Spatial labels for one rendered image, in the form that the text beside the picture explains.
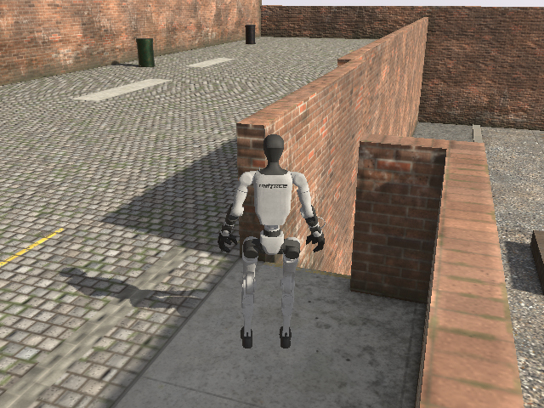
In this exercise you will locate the robot head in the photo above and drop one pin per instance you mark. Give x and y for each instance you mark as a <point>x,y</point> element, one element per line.
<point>273,146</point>

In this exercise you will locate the left robot hand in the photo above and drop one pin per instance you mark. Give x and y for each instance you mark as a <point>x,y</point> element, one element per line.
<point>223,239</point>

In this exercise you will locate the robot left forearm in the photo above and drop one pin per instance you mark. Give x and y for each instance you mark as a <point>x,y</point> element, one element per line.
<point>229,223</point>

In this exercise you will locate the robot right upper arm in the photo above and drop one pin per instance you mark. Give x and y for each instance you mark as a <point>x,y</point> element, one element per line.
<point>303,193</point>

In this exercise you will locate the robot left upper arm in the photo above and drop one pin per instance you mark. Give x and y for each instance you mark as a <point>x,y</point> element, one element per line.
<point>240,195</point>

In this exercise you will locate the right robot hand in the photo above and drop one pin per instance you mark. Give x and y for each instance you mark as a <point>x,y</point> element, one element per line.
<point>320,240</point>

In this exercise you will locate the robot right forearm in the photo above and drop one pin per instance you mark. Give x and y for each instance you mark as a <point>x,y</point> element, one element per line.
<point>314,224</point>

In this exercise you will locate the right robot thigh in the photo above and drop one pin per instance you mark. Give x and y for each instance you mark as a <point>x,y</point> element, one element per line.
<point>291,250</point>

